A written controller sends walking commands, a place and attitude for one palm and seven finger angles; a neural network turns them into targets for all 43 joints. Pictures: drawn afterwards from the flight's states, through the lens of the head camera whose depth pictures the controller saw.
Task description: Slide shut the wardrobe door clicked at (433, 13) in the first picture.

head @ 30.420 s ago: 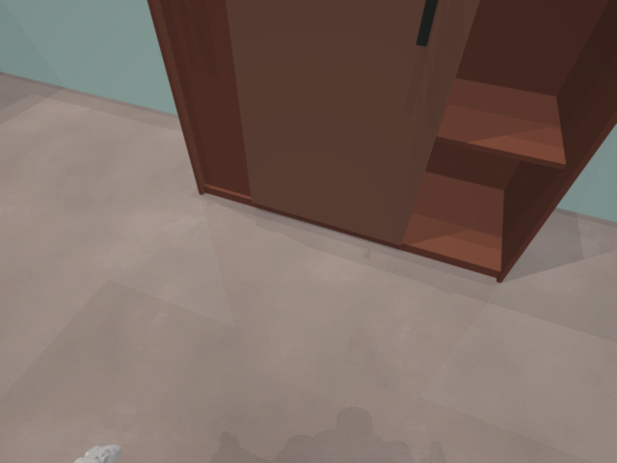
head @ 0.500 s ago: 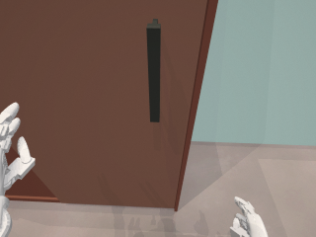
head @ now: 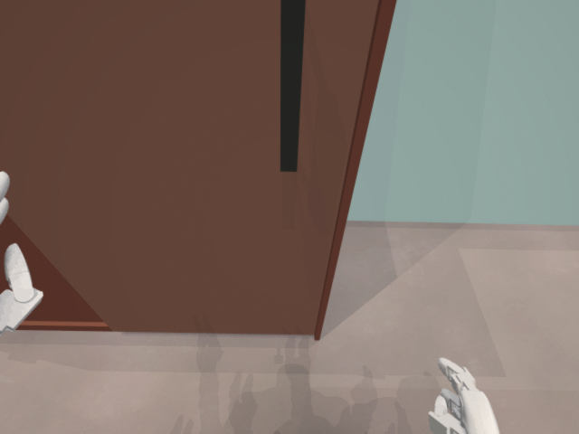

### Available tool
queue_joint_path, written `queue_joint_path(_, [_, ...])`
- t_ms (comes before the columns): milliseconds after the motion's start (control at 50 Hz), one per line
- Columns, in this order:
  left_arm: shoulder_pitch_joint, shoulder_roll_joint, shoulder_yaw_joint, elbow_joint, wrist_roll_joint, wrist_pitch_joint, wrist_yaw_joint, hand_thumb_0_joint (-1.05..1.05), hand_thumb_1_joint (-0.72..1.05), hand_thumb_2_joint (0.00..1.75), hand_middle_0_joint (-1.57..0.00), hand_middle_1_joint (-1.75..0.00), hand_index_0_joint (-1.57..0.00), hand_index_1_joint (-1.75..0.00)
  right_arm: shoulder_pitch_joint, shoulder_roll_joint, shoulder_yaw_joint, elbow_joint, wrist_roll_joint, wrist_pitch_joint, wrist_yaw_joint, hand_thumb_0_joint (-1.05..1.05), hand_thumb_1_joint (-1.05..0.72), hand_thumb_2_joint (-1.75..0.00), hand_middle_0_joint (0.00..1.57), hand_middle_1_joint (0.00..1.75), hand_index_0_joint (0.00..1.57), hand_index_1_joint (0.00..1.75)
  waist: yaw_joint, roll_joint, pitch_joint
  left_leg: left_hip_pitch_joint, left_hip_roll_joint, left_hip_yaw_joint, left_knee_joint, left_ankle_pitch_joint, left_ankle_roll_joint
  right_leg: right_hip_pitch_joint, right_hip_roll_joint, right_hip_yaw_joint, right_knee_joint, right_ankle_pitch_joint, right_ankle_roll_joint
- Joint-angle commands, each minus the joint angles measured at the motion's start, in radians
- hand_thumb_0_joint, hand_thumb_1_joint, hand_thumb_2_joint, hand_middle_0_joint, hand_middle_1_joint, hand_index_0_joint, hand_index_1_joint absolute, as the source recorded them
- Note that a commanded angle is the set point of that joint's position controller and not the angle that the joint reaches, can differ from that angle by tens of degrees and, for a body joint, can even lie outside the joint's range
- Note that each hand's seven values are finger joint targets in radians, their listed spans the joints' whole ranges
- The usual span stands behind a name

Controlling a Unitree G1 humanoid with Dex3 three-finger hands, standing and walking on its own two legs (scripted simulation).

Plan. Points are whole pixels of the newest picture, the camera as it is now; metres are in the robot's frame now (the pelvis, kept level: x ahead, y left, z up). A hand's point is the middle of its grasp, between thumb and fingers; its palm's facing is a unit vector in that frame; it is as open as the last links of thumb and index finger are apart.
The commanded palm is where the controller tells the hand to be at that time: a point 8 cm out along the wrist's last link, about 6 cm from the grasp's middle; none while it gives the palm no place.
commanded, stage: step back with the hand held close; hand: left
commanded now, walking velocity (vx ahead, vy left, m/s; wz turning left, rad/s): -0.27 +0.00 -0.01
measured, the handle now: (290, 83) +0.51 +0.05 +0.23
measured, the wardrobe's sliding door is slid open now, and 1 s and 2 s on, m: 0.00 0.00 0.00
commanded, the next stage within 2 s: stop stepping back and stand still in 0.52 s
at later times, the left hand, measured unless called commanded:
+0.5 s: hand out of the picture +0.13 +0.28 +0.18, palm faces +0.48 -0.75 -0.46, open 7.4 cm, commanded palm +0.04 +0.32 +0.19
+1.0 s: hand out of the picture -0.01 +0.31 +0.19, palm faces +0.55 -0.74 -0.39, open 7.4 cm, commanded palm -0.07 +0.33 +0.19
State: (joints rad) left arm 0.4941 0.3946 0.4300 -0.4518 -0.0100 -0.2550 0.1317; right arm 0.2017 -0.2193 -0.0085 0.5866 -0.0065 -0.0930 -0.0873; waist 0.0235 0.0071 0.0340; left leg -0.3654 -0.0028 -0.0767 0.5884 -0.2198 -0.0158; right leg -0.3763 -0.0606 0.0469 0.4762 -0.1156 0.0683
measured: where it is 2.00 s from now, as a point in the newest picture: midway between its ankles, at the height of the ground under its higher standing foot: outside the picture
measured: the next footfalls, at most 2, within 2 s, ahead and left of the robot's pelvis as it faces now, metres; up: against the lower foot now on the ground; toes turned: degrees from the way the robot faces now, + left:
right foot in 0.56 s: +0.00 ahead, -0.13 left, +0.00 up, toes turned +12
left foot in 0.72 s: -0.03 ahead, +0.13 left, +0.00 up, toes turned +9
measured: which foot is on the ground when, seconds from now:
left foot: down 0.00-0.56, up 0.58-0.70, down 0.72-0.98, up 1.00-1.00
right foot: down 0.00-0.42, up 0.44-0.54, down 0.56-0.72, up 0.74-0.96, down 0.98-1.00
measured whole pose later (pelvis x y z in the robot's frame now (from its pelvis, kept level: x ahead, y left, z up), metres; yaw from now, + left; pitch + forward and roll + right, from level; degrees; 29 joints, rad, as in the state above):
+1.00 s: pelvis -0.18 +0.02 +0.01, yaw +6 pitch +0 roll +0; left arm 0.48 0.41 0.39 -0.51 -0.02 -0.15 0.15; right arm 0.19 -0.15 0.05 0.55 -0.02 -0.13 -0.05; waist 0.03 -0.06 -0.06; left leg -0.44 0.01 0.08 0.57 -0.33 -0.02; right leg -0.21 0.04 -0.05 0.47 -0.40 -0.09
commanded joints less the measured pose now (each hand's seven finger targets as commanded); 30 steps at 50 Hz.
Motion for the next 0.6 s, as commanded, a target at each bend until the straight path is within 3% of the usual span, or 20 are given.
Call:
queue_joint_path(0, [-0.078,0.186,0.130,-0.210,-0.002,-0.076,0.032,0.00,0.90,0.90,-0.20,-0.30,-0.20,-0.30,-0.098,-0.136,-0.051,-0.161,0.001,-0.075,-0.016,0.00,-0.90,-0.90,0.20,0.30,0.20,0.30,-0.008,0.054,-0.106,-0.186,0.040,-0.012,-0.200,-0.294,0.068,0.168,0.022,-0.020,-0.029,-0.251,-0.052])
queue_joint_path(60, [-0.094,0.207,0.144,-0.231,0.000,-0.084,0.034,0.00,0.90,0.90,-0.20,-0.30,-0.20,-0.30,-0.091,-0.137,-0.054,-0.155,0.000,-0.090,-0.014,0.00,-0.90,-0.90,0.20,0.30,0.20,0.30,-0.012,0.052,-0.116,-0.158,0.032,-0.004,-0.164,-0.287,0.063,0.128,0.013,-0.008,-0.036,-0.259,-0.058])
queue_joint_path(140, [-0.082,0.192,0.140,-0.235,0.005,-0.094,0.035,0.00,0.90,0.90,-0.20,-0.30,-0.20,-0.30,-0.076,-0.135,-0.053,-0.153,-0.003,-0.106,-0.008,0.00,-0.90,-0.90,0.20,0.30,0.20,0.30,-0.011,0.053,-0.118,-0.201,0.034,-0.011,-0.150,-0.325,0.064,0.135,0.018,0.005,-0.012,-0.278,-0.062])
queue_joint_path(240, [-0.093,0.203,0.147,-0.243,0.004,-0.108,0.040,0.00,0.90,0.90,-0.20,-0.30,-0.20,-0.30,-0.062,-0.134,-0.054,-0.141,-0.008,-0.108,-0.005,0.00,-0.90,-0.90,0.20,0.30,0.20,0.30,-0.018,0.020,-0.098,-0.143,0.022,0.003,-0.071,-0.326,0.048,-0.001,-0.007,0.028,-0.054,-0.366,-0.079])
queue_joint_path(300, [-0.103,0.213,0.152,-0.266,-0.001,-0.116,0.044,0.00,0.90,0.90,-0.20,-0.30,-0.20,-0.30,-0.054,-0.133,-0.055,-0.135,-0.010,-0.106,-0.004,0.00,-0.90,-0.90,0.20,0.30,0.20,0.30,-0.024,0.025,-0.114,-0.100,0.029,-0.004,-0.067,-0.310,0.041,-0.047,-0.007,0.009,-0.041,-0.373,-0.077])
queue_joint_path(360, [-0.113,0.210,0.160,-0.262,0.005,-0.121,0.044,0.00,0.90,0.90,-0.20,-0.30,-0.20,-0.30,-0.060,-0.143,-0.059,-0.137,-0.013,-0.109,-0.005,0.00,-0.90,-0.90,0.20,0.30,0.20,0.30,-0.028,0.110,-0.107,-0.205,0.081,-0.079,-0.166,-0.417,0.065,0.022,0.041,-0.017,0.064,-0.381,-0.064])
queue_joint_path(420, [-0.110,0.199,0.175,-0.276,0.019,-0.123,0.026,0.00,0.90,0.90,-0.20,-0.30,-0.20,-0.30,-0.084,-0.155,-0.082,-0.147,-0.023,-0.119,0.000,0.00,-0.90,-0.90,0.20,0.30,0.20,0.30,-0.012,0.325,-0.154,-0.534,0.246,-0.257,-0.422,-0.614,0.160,0.361,0.175,-0.065,0.523,-0.235,-0.038])
queue_joint_path(460, [-0.097,0.230,0.201,-0.283,0.019,-0.134,0.021,0.00,0.90,0.90,-0.20,-0.30,-0.20,-0.30,-0.092,-0.145,-0.087,-0.155,-0.012,-0.128,0.011,0.00,-0.90,-0.90,0.20,0.30,0.20,0.30,-0.008,0.243,-0.134,-0.500,0.246,-0.232,-0.342,-0.529,0.170,0.337,0.173,-0.035,0.438,-0.248,-0.053])
queue_joint_path(480, [-0.025,0.202,0.183,-0.257,0.011,-0.133,0.019,0.00,0.90,0.90,-0.20,-0.30,-0.20,-0.30,-0.098,-0.138,-0.085,-0.153,-0.011,-0.130,0.017,0.00,-0.90,-0.90,0.20,0.30,0.20,0.30,-0.001,0.194,-0.106,-0.426,0.204,-0.175,-0.258,-0.464,0.131,0.271,0.146,-0.020,0.282,-0.289,-0.079])
queue_joint_path(500, [0.036,0.214,0.190,-0.250,-0.006,-0.124,0.015,0.00,0.90,0.90,-0.20,-0.30,-0.20,-0.30,-0.098,-0.120,-0.081,-0.146,-0.010,-0.127,0.024,0.00,-0.90,-0.90,0.20,0.30,0.20,0.30,0.006,0.152,-0.097,-0.270,0.134,-0.084,-0.121,-0.366,0.074,0.114,0.086,0.027,0.063,-0.360,-0.118])
queue_joint_path(520, [0.048,0.253,0.201,-0.284,-0.020,-0.119,0.016,0.00,0.90,0.90,-0.20,-0.30,-0.20,-0.30,-0.114,-0.098,-0.075,-0.144,-0.014,-0.117,0.026,0.00,-0.90,-0.90,0.20,0.30,0.20,0.30,-0.003,-0.006,-0.083,-0.156,0.029,0.017,0.152,-0.274,0.002,-0.089,-0.096,0.301,-0.144,-0.403,-0.206])
queue_joint_path(540, [0.017,0.295,0.221,-0.321,-0.029,-0.112,0.029,0.00,0.90,0.90,-0.20,-0.30,-0.20,-0.30,-0.130,-0.081,-0.059,-0.126,-0.021,-0.104,0.030,0.00,-0.90,-0.90,0.20,0.30,0.20,0.30,0.004,-0.135,-0.074,-0.106,-0.022,0.073,0.454,-0.183,-0.041,-0.235,-0.325,0.544,-0.278,-0.212,-0.290])
queue_joint_path(560, [-0.010,0.264,0.211,-0.304,-0.017,-0.103,0.037,0.00,0.90,0.90,-0.20,-0.30,-0.20,-0.30,-0.098,-0.080,-0.052,-0.095,-0.047,-0.100,0.029,0.00,-0.90,-0.90,0.20,0.30,0.20,0.30,0.008,-0.115,-0.126,-0.095,-0.003,0.045,0.544,-0.223,-0.033,-0.216,-0.329,0.459,-0.230,0.056,-0.324])
queue_joint_path(580, [-0.044,0.235,0.167,-0.326,-0.019,-0.082,0.025,0.00,0.90,0.90,-0.20,-0.30,-0.20,-0.30,-0.089,-0.059,-0.054,-0.095,-0.029,-0.099,0.028,0.00,-0.90,-0.90,0.20,0.30,0.20,0.30,-0.003,-0.191,-0.161,-0.090,0.016,0.023,0.486,-0.214,-0.028,-0.113,-0.261,0.369,-0.137,0.234,-0.290])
